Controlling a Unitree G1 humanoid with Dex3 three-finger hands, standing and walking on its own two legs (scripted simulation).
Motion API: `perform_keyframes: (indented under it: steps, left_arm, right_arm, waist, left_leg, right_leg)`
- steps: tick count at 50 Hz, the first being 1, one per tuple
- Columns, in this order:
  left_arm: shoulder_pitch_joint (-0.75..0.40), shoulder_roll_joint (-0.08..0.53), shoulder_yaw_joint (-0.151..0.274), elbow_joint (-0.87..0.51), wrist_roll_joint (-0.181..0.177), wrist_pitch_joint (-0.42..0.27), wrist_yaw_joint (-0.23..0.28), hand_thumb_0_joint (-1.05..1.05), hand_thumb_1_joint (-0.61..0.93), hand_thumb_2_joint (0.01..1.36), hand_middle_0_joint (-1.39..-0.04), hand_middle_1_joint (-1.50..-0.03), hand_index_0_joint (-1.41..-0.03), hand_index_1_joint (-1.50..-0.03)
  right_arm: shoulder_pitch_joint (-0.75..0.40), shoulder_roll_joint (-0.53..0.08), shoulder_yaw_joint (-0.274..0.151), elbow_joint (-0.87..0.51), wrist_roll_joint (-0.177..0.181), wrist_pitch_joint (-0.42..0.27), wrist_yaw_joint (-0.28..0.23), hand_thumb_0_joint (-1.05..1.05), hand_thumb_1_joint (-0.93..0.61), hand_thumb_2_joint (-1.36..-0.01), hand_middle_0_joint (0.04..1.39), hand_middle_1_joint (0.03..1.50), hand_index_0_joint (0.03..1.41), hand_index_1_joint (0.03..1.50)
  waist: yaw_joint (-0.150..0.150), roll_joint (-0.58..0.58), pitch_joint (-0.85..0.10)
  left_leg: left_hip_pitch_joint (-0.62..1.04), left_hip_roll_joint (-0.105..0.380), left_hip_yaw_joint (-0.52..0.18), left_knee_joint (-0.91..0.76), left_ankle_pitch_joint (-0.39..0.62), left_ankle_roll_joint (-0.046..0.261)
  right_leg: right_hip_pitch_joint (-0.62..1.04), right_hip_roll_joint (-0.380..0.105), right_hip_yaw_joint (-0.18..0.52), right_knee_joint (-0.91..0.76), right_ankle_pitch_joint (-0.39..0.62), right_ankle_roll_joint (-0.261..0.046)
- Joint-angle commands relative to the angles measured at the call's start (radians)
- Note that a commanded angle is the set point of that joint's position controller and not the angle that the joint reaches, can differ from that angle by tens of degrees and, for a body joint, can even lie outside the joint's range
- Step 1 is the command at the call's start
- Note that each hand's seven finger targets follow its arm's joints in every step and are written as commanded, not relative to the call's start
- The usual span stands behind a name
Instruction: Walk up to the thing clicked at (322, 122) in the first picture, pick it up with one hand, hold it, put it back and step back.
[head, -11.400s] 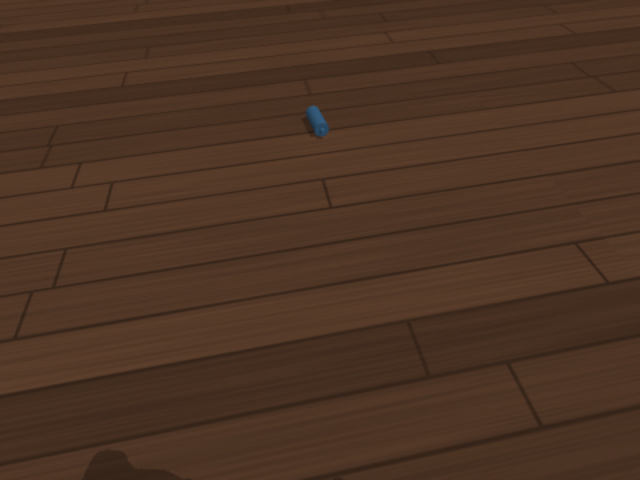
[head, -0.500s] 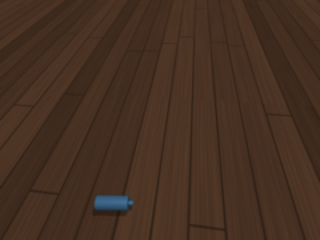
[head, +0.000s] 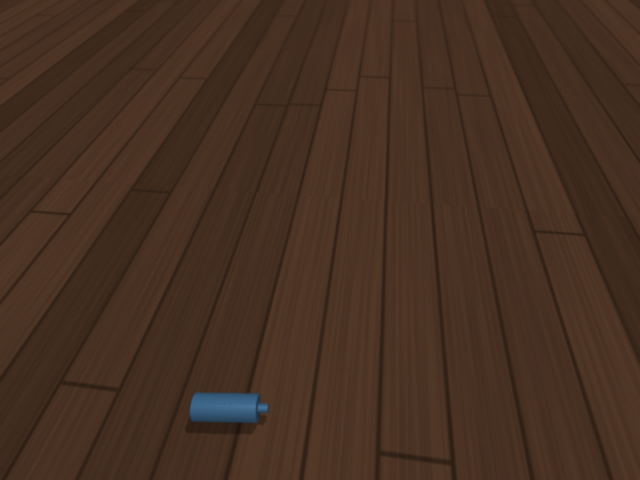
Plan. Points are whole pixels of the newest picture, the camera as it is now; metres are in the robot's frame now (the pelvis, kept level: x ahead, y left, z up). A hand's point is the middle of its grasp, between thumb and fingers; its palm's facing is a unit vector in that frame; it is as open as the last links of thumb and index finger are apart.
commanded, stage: stand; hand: left
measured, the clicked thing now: (231, 407) +0.46 +0.33 -0.74
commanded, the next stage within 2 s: none
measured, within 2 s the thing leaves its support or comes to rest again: neither
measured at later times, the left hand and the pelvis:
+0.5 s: hand out of the picture +0.06 +0.26 -0.16, palm faces -0.02 -0.94 -0.35, open 7.4 cm; pelvis +0.00 +0.00 +0.00, yaw +0 degrees
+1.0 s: hand out of the picture +0.07 +0.26 -0.16, palm faces -0.02 -0.94 -0.35, open 7.4 cm; pelvis +0.00 +0.00 +0.00, yaw +0 degrees
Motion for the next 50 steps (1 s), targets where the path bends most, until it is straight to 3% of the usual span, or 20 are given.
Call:
perform_keyframes:
  steps: [1, 8, 17, 24, 37, 46, 50]
  left_arm:
    - [-0.035, 0.222, 0.038, -0.051, -0.003, -0.016, 0.013, 0.0, 0.9, 0.9, -0.2, -0.3, -0.2, -0.3]
    - [-0.036, 0.219, 0.038, -0.05, -0.001, -0.014, 0.011, 0.0, 0.9, 0.9, -0.2, -0.3, -0.2, -0.3]
    - [-0.031, 0.222, 0.037, -0.051, -0.003, -0.017, 0.013, 0.0, 0.9, 0.9, -0.2, -0.3, -0.2, -0.3]
    - [-0.029, 0.219, 0.035, -0.048, -0.004, -0.016, 0.012, 0.0, 0.9, 0.9, -0.2, -0.3, -0.2, -0.3]
    - [-0.023, 0.214, 0.036, -0.052, -0.006, -0.017, 0.012, 0.0, 0.9, 0.9, -0.2, -0.3, -0.2, -0.3]
    - [-0.032, 0.218, 0.036, -0.054, -0.005, -0.016, 0.013, 0.0, 0.9, 0.9, -0.2, -0.3, -0.2, -0.3]
    - [-0.027, 0.216, 0.036, -0.055, -0.004, -0.016, 0.014, 0.0, 0.9, 0.9, -0.2, -0.3, -0.2, -0.3]
  right_arm:
    - [-0.034, -0.211, -0.044, -0.054, 0.004, -0.017, -0.02, 0.0, -0.9, -0.9, 0.2, 0.3, 0.2, 0.3]
    - [-0.033, -0.213, -0.045, -0.051, 0.003, -0.017, -0.018, 0.0, -0.9, -0.9, 0.2, 0.3, 0.2, 0.3]
    - [-0.04, -0.216, -0.047, -0.055, 0.003, -0.019, -0.019, 0.0, -0.9, -0.9, 0.2, 0.3, 0.2, 0.3]
    - [-0.025, -0.213, -0.046, -0.047, 0.003, -0.016, -0.017, 0.0, -0.9, -0.9, 0.2, 0.3, 0.2, 0.3]
    - [-0.029, -0.216, -0.045, -0.054, 0.004, -0.02, -0.02, 0.0, -0.9, -0.9, 0.2, 0.3, 0.2, 0.3]
    - [-0.03, -0.213, -0.046, -0.054, 0.005, -0.016, -0.019, 0.0, -0.9, -0.9, 0.2, 0.3, 0.2, 0.3]
    - [-0.037, -0.218, -0.048, -0.056, 0.005, -0.018, -0.02, 0.0, -0.9, -0.9, 0.2, 0.3, 0.2, 0.3]
  waist:
    - [-0.001, -0.002, -0.072]
    - [-0.001, -0.001, -0.045]
    - [0.003, -0.006, -0.081]
    - [-0.004, -0.012, -0.052]
    - [0.002, 0.011, -0.078]
    - [-0.003, -0.003, -0.06]
    - [0.0, 0.005, -0.077]
  left_leg:
    - [-0.013, 0.113, -0.074, -0.043, 0.188, 0.036]
    - [-0.036, 0.109, -0.078, -0.056, 0.118, 0.036]
    - [0.001, 0.112, -0.077, -0.034, 0.195, 0.037]
    - [-0.018, 0.107, -0.078, -0.048, 0.135, 0.035]
    - [-0.002, 0.114, -0.072, -0.033, 0.216, 0.038]
    - [-0.009, 0.113, -0.074, -0.041, 0.17, 0.035]
    - [0.0, 0.11, -0.072, -0.037, 0.204, 0.035]
  right_leg:
    - [0.03, -0.117, 0.083, -0.049, 0.143, -0.026]
    - [0.011, -0.114, 0.085, -0.058, 0.081, -0.025]
    - [0.023, -0.121, 0.084, -0.051, 0.142, -0.026]
    - [0.004, -0.117, 0.087, -0.062, 0.097, -0.027]
    - [0.031, -0.119, 0.089, -0.045, 0.176, -0.028]
    - [0.013, -0.117, 0.088, -0.056, 0.127, -0.028]
    - [0.024, -0.118, 0.087, -0.049, 0.171, -0.027]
